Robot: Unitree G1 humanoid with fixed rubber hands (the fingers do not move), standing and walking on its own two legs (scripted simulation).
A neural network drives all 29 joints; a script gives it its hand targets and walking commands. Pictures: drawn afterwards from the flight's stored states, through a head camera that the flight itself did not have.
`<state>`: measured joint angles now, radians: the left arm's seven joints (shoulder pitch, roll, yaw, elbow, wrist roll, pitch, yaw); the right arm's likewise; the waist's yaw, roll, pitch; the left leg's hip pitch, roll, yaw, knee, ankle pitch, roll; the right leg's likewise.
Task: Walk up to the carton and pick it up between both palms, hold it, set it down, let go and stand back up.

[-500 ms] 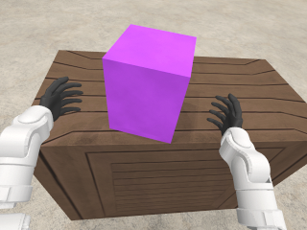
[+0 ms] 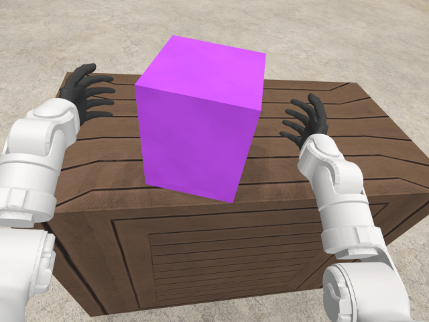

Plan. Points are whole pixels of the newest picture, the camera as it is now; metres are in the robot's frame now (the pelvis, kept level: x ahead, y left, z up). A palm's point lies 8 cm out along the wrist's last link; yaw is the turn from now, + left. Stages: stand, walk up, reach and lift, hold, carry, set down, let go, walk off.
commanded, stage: reach and lift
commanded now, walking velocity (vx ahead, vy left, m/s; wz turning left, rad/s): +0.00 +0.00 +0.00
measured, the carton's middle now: (203, 121) +0.51 -0.02 +0.12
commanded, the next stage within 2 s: none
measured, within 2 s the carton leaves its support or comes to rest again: neither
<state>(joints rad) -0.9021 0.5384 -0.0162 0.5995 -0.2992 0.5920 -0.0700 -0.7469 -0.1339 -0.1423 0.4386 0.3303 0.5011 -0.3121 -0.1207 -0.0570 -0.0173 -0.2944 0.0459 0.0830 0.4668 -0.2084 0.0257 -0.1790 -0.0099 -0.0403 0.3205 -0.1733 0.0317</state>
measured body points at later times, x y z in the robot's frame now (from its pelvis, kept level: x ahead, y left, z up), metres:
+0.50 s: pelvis +0.02 -0.01 +0.00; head +0.03 +0.03 +0.45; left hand +0.51 +0.17 +0.24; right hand +0.44 -0.22 +0.22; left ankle +0.02 +0.09 -0.74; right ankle -0.01 -0.15 -0.74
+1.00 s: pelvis +0.00 -0.03 +0.00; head +0.04 +0.02 +0.44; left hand +0.52 +0.16 +0.19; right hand +0.44 -0.21 +0.18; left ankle +0.02 +0.09 -0.74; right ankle -0.01 -0.15 -0.74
